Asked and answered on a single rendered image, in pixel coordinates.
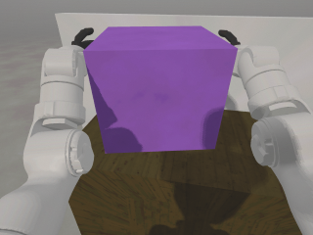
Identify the robot right upper arm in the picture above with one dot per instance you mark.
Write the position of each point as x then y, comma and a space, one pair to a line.
285, 143

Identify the left robot forearm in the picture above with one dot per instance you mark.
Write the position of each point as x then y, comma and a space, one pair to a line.
61, 91

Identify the right robot forearm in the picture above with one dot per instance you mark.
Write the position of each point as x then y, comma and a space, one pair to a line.
269, 91

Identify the left robot hand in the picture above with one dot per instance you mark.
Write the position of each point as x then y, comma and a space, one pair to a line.
81, 35

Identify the pedestal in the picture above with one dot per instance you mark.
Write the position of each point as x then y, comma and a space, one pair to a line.
221, 191

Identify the right robot hand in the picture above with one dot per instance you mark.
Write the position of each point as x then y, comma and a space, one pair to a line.
229, 36

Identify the robot left upper arm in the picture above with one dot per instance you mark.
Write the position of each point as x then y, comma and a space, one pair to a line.
54, 161

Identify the carton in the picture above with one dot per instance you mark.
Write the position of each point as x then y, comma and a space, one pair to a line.
159, 88

